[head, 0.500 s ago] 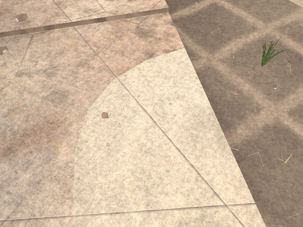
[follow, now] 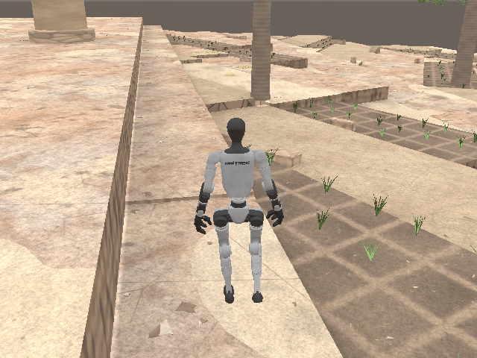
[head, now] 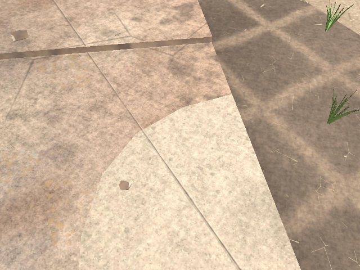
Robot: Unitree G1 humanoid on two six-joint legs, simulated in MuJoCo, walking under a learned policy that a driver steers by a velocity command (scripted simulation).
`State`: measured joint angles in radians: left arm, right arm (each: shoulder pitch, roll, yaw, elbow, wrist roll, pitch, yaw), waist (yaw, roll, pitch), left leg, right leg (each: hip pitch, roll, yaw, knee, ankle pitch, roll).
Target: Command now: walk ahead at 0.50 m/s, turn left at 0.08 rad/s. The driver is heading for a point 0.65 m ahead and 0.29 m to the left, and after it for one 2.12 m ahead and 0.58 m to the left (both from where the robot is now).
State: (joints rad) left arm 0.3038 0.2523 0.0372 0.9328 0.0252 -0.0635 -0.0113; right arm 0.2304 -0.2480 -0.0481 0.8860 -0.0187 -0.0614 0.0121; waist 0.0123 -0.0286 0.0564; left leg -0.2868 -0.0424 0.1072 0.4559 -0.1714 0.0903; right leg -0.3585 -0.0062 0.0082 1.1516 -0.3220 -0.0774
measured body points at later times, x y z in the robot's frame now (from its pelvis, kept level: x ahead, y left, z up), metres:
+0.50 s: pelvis +0.26 -0.03 +0.00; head +0.29 -0.04 +0.45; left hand +0.36 +0.25 -0.10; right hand +0.34 -0.29 -0.14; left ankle +0.13 +0.06 -0.66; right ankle +0.34 -0.11 -0.74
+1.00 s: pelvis +0.48 +0.10 -0.02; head +0.51 +0.13 +0.43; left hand +0.36 +0.33 -0.16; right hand +0.76 -0.03 -0.12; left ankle +0.52 +0.17 -0.74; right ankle +0.40 -0.10 -0.64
